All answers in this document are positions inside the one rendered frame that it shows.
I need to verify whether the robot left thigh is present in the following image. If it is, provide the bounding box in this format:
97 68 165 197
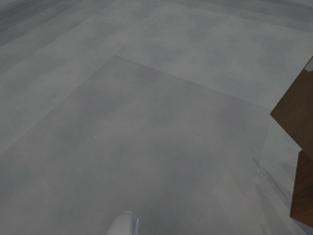
105 212 140 235

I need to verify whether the cupboard door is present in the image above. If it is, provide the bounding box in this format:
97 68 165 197
270 56 313 161

